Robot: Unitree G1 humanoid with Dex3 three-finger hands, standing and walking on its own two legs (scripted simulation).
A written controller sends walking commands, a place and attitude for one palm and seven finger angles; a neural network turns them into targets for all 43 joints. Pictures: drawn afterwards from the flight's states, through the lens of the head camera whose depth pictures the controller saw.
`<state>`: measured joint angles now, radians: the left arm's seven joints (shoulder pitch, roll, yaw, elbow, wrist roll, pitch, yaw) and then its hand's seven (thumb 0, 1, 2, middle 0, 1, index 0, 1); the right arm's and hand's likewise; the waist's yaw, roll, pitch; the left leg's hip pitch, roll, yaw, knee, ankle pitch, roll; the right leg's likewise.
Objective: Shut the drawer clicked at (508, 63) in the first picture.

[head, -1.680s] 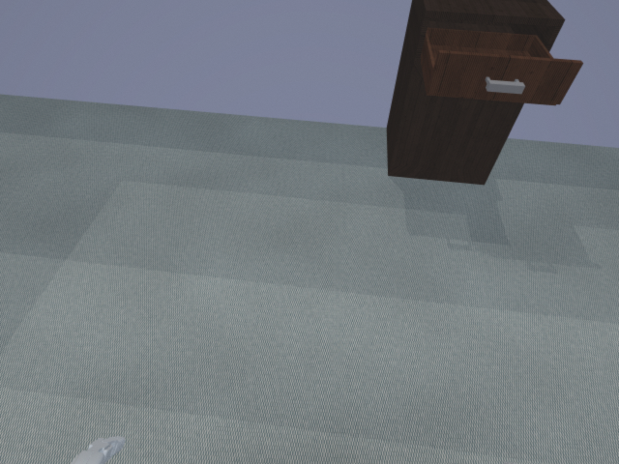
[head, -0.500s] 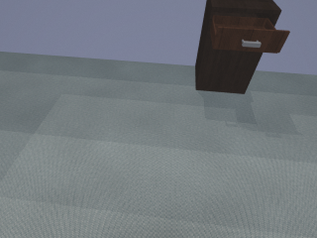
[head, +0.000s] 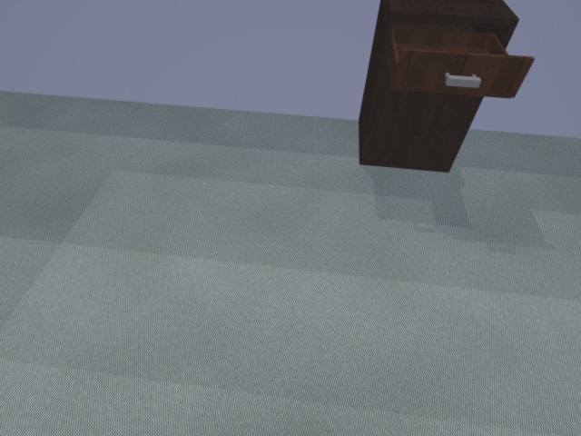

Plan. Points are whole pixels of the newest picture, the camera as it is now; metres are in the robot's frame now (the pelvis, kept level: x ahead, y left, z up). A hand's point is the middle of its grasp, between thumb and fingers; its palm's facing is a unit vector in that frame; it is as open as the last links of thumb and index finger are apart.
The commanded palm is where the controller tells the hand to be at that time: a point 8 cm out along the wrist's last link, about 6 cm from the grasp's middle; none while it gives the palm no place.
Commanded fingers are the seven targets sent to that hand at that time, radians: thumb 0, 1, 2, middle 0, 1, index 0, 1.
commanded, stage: walk to a spot facing it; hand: left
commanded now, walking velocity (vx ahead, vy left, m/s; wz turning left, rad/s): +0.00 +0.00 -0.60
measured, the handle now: (461, 78) +1.26 -0.53 -0.10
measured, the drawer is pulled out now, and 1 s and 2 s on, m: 0.29 0.29 0.29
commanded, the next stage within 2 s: none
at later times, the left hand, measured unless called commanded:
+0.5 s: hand out of the picture +0.05 +0.16 -0.17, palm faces -0.18 -0.94 -0.28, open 7.3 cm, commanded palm none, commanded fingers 0.00 0.90 0.90 -0.20 -0.30 -0.20 -0.30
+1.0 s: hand out of the picture +0.15 +0.20 -0.19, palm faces -0.39 -0.90 -0.20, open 7.4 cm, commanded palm none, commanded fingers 0.00 0.90 0.90 -0.20 -0.30 -0.20 -0.30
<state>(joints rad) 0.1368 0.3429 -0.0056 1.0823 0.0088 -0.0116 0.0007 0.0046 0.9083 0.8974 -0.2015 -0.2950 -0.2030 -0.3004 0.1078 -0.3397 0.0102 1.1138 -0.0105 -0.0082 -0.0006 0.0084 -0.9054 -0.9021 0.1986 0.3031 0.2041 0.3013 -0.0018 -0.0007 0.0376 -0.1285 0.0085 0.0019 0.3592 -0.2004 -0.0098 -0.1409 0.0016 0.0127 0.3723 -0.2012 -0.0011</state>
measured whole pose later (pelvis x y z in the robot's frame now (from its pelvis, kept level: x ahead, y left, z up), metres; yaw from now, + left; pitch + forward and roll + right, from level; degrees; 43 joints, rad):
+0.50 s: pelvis -0.02 -0.03 -0.02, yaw -14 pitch -1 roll +2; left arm 0.27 0.20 0.04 0.93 0.02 0.03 0.00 0.00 0.91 0.90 -0.20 -0.29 -0.20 -0.30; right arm 0.15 -0.24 -0.05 0.98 -0.01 0.06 -0.02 0.01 -0.91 -0.90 0.20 0.30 0.20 0.30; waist 0.03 0.04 0.10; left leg -0.44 0.07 0.04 1.07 -0.46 -0.06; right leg -0.31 0.04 -0.02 0.64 -0.32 -0.07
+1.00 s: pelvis +0.06 +0.02 -0.01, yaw -30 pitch +0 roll -1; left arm 0.37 0.25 0.08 0.98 0.02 0.02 -0.02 0.01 0.91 0.90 -0.20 -0.29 -0.20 -0.30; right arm 0.16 -0.21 -0.03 0.89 -0.02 -0.04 -0.01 0.01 -0.91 -0.90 0.20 0.30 0.20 0.30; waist 0.05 -0.04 -0.01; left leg -0.27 0.02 0.06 0.55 -0.28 0.01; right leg -0.32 0.08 0.17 0.72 -0.42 -0.02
